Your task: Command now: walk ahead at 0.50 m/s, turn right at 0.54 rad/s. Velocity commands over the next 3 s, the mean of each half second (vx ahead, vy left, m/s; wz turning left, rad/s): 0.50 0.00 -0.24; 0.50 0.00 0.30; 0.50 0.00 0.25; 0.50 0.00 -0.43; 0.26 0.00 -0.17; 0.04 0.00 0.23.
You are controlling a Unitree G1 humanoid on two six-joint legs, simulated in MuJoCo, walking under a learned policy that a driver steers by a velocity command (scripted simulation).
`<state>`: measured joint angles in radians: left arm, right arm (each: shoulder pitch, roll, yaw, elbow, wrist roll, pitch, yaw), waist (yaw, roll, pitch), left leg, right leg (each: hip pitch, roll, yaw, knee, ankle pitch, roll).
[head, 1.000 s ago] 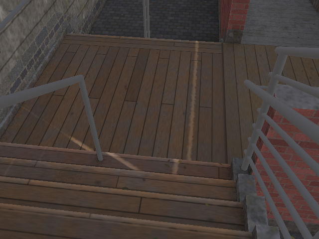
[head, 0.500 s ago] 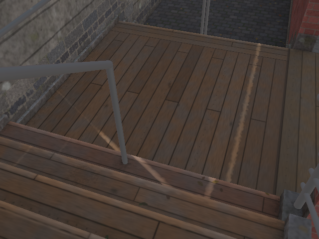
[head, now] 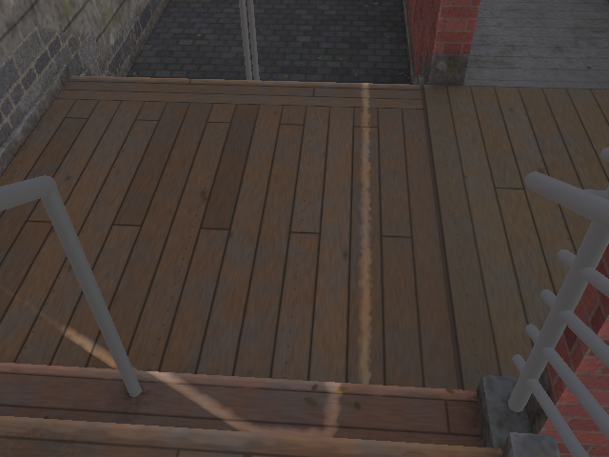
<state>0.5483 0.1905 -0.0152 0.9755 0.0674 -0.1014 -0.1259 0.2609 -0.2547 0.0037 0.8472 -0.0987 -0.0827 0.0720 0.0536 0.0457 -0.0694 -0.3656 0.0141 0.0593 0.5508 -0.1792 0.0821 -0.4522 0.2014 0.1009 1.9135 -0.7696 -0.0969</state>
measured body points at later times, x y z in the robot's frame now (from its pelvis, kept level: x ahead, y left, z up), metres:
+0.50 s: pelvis +0.21 -0.03 -0.11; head +0.22 -0.05 +0.34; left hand +0.40 +0.13 -0.23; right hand +0.01 -0.16 -0.25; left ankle +0.05 +0.09 -0.73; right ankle +0.34 -0.18 -0.82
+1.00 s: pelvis +0.43 -0.07 -0.23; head +0.44 -0.07 +0.22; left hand +0.28 +0.08 -0.37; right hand +0.53 -0.29 -0.37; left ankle +0.64 +0.11 -0.90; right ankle +0.31 -0.17 -0.91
